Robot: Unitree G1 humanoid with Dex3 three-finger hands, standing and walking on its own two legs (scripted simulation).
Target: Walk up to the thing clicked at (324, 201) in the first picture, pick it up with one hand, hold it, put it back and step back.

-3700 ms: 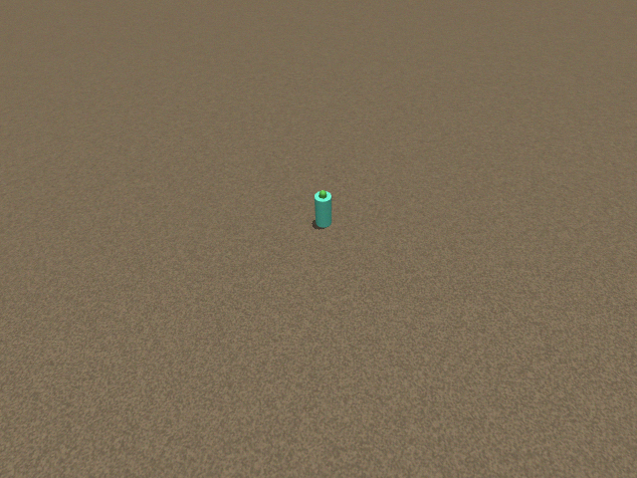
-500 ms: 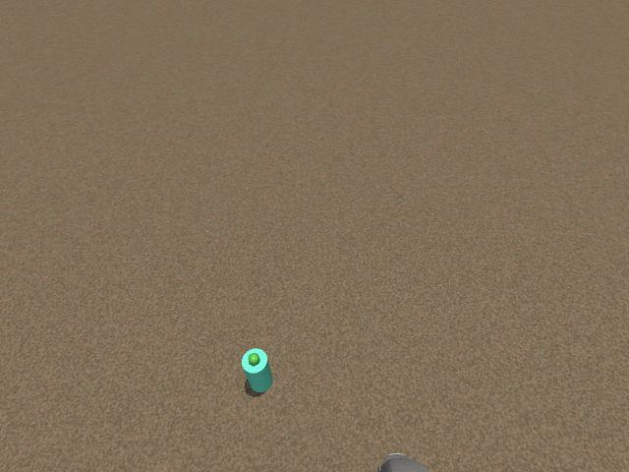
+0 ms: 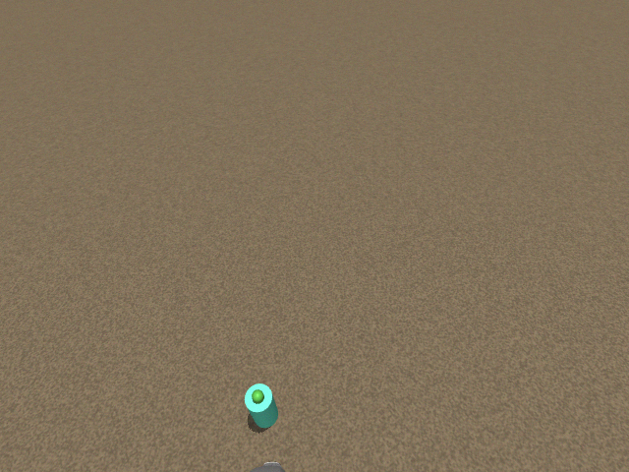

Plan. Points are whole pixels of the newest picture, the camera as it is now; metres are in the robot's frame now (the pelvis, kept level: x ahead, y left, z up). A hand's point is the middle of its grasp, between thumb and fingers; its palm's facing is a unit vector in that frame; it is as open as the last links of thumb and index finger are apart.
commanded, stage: walk up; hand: left
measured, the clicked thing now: (261, 404) +0.42 +0.21 -0.67
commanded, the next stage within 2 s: none
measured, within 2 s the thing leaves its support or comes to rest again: neither
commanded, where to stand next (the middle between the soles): +0.07 +0.00 m, yaw +0 degrees
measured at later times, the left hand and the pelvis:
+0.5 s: hand out of the picture +0.02 +0.27 -0.15, palm faces +0.01 -0.93 -0.38, open 7.4 cm; pelvis +0.01 +0.00 +0.00, yaw +1 degrees
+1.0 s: hand out of the picture +0.14 +0.25 -0.14, palm faces -0.03 -0.94 -0.33, open 7.4 cm; pelvis +0.03 +0.00 +0.01, yaw +0 degrees
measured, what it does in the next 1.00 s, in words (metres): steps on the spot: left foot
